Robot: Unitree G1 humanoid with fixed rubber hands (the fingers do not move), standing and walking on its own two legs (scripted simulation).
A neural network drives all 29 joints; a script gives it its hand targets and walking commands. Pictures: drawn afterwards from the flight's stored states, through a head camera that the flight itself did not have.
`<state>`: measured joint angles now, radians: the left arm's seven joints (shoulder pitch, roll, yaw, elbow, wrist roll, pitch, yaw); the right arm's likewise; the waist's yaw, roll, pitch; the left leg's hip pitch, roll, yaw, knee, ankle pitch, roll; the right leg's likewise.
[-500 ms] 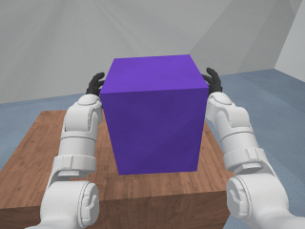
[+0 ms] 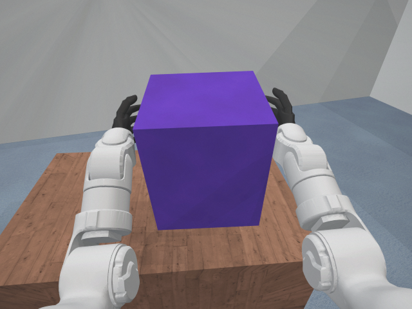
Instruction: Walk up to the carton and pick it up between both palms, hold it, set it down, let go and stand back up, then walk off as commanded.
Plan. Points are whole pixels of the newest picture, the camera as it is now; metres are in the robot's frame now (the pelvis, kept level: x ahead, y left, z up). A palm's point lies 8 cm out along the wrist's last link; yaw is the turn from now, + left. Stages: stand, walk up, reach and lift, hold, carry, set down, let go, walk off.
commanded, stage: set down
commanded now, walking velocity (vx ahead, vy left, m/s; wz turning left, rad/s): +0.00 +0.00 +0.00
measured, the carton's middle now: (205, 150) +0.40 +0.00 +0.19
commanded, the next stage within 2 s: none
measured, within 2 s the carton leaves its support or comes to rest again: neither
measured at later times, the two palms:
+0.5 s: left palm (129, 148) +0.44 +0.17 +0.17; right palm (264, 149) +0.43 -0.14 +0.17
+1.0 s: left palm (128, 156) +0.43 +0.17 +0.16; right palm (263, 158) +0.42 -0.13 +0.15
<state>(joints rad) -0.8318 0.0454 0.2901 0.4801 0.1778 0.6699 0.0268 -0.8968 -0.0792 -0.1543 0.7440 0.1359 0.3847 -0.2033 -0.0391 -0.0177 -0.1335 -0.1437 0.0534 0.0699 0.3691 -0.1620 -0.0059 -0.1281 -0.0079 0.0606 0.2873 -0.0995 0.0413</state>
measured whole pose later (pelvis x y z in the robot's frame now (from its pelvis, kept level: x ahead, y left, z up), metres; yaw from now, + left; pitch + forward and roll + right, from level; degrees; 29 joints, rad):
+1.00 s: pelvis +0.04 +0.01 +0.00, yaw +0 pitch -4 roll -1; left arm -0.76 0.04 0.29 0.64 0.23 0.40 -0.03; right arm -0.70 -0.01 -0.13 0.80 0.01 0.07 -0.24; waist -0.02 -0.06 -0.02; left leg -0.06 0.05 0.07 0.34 -0.20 -0.01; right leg -0.03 -0.01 0.06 0.22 -0.12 0.04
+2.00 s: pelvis +0.06 +0.01 +0.00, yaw +0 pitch -2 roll -1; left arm -0.76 0.04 0.39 0.90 0.23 0.14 -0.05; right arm -0.71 0.07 -0.33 0.91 -0.20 -0.05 -0.21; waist -0.02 -0.07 0.00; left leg -0.08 0.05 0.07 0.36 -0.25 -0.01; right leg -0.04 -0.02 0.06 0.22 -0.15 0.05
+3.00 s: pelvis +0.06 +0.01 +0.00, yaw +0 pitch +4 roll -2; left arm -0.77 0.05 0.42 1.07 0.23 -0.10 -0.05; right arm -0.70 0.11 -0.47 0.98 -0.35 -0.22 -0.19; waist -0.02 -0.07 -0.01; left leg -0.22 0.05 0.07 0.41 -0.25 -0.01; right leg -0.18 -0.02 0.06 0.28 -0.16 0.05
